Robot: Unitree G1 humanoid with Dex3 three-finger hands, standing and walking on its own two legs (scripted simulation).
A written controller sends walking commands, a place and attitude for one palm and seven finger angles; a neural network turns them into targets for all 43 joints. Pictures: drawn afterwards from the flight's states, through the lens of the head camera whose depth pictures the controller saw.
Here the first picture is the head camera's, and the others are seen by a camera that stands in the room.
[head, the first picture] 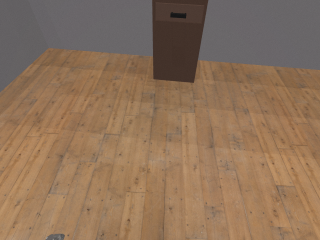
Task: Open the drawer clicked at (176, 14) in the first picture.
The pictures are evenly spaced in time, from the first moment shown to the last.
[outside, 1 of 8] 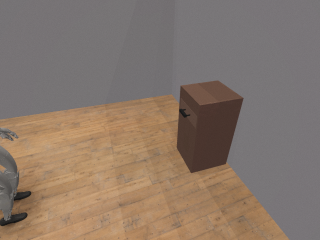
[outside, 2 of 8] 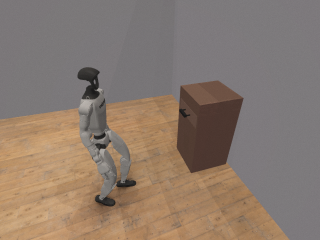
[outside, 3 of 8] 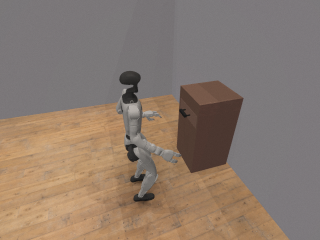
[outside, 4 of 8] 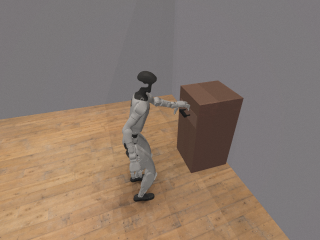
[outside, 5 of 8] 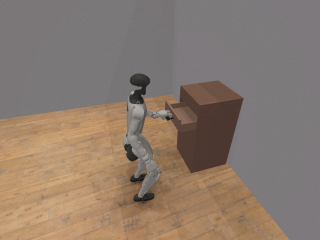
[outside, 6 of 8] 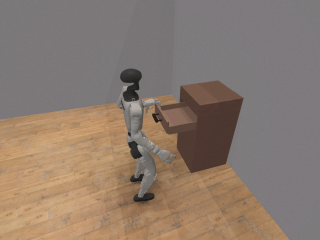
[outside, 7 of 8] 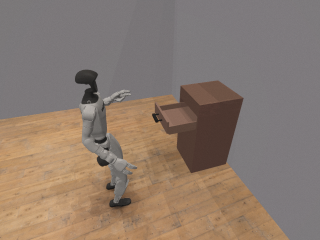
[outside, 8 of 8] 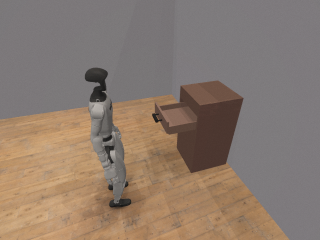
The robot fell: no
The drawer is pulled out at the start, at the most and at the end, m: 0.00 0.30 0.29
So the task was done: yes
